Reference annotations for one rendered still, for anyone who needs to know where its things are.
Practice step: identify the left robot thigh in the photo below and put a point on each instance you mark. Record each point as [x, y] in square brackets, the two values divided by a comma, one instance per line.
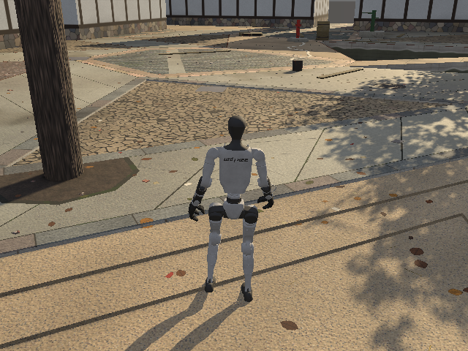
[215, 212]

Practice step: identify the left robot hand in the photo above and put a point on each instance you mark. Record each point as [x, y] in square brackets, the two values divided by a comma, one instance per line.
[192, 210]

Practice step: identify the robot left upper arm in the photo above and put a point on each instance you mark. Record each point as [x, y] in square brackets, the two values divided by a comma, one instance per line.
[208, 166]

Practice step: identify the robot left forearm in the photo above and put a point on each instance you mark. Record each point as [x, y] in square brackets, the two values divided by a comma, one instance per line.
[199, 193]

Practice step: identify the right robot hand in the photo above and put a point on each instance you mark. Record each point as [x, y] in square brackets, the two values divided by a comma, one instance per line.
[263, 199]

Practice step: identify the robot right forearm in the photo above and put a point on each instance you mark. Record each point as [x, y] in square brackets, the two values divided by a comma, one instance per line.
[267, 190]

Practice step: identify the robot right upper arm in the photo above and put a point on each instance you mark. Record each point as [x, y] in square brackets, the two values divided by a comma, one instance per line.
[259, 156]

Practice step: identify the left robot foot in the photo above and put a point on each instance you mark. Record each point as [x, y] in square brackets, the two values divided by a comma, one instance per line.
[209, 287]

